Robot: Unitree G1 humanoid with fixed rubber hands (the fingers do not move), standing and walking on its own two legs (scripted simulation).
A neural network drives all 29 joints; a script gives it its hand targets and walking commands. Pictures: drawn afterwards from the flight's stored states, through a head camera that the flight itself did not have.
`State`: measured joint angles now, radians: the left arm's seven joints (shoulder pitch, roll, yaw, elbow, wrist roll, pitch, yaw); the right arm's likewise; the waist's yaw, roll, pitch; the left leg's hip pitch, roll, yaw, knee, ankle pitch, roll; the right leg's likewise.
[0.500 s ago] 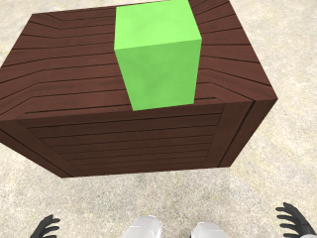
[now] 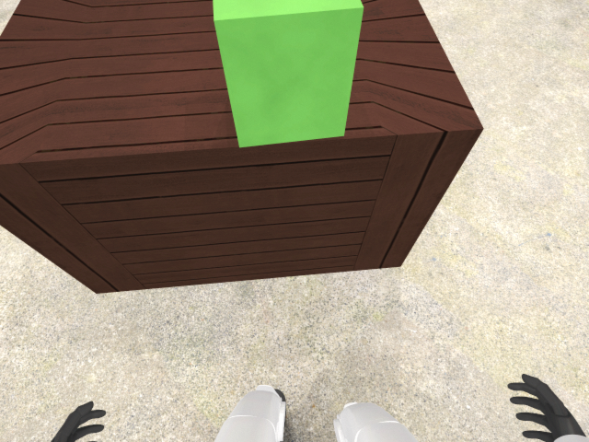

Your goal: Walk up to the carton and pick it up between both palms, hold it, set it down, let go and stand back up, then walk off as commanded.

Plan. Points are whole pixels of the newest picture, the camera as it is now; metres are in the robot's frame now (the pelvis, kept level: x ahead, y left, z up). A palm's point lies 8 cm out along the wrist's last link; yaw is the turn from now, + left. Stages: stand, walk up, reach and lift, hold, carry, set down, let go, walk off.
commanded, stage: walk off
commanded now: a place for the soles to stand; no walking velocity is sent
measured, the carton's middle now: (283, 53) +0.73 +0.05 +0.06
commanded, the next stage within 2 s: stand in 1.66 s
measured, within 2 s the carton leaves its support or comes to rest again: neither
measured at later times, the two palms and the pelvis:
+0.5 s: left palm out of the picture -0.03 +0.32 -0.06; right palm out of the picture +0.03 -0.34 -0.09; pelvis -0.11 -0.02 +0.00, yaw +4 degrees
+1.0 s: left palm out of the picture -0.10 +0.32 -0.08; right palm out of the picture -0.07 -0.34 -0.08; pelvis -0.19 -0.02 +0.00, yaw +1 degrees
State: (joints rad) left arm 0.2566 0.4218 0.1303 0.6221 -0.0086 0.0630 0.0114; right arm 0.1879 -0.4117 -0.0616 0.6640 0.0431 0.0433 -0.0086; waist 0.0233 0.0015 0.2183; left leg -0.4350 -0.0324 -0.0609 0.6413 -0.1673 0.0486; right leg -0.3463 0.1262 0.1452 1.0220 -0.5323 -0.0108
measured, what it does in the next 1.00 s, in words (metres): walks backwards: right foot, then left foot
